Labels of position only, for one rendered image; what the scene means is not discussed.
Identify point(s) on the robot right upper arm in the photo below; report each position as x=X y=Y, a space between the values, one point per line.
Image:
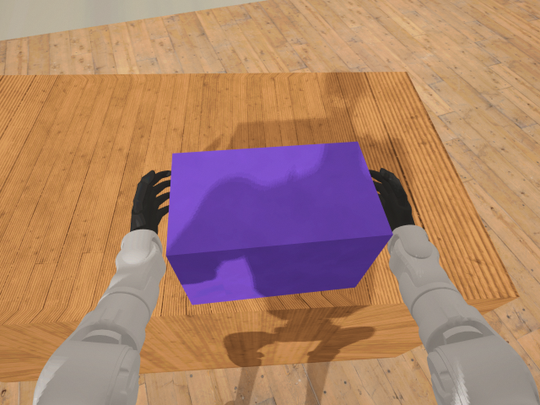
x=480 y=371

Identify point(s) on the robot right hand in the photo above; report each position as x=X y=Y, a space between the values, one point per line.
x=394 y=199

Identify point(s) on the carton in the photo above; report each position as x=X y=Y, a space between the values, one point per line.
x=260 y=222

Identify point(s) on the right robot forearm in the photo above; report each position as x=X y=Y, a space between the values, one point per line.
x=441 y=313

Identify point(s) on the left robot forearm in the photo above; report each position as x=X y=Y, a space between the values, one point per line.
x=125 y=308

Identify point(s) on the pedestal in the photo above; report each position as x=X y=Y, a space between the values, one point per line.
x=73 y=149

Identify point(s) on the robot left upper arm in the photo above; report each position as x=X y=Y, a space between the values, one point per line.
x=87 y=373

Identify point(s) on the robot left hand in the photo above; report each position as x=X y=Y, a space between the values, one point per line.
x=145 y=212

